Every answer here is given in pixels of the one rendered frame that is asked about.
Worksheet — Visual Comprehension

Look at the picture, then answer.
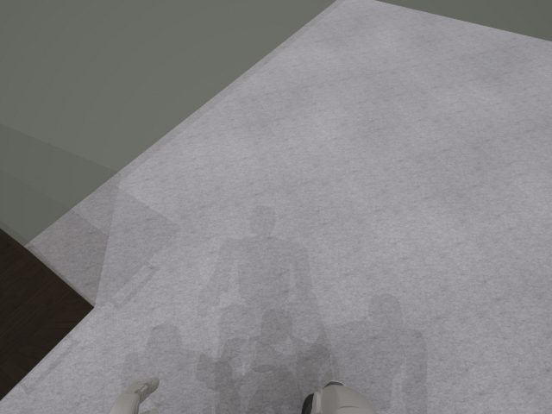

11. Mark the robot left hand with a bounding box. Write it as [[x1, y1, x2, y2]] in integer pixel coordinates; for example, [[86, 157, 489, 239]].
[[108, 377, 160, 414]]

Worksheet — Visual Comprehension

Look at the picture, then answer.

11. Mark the cabinet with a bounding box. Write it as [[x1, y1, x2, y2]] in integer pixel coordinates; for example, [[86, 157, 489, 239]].
[[0, 229, 95, 401]]

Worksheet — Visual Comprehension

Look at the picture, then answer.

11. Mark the right robot thigh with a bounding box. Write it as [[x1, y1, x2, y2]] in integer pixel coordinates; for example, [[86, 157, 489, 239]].
[[312, 385, 378, 414]]

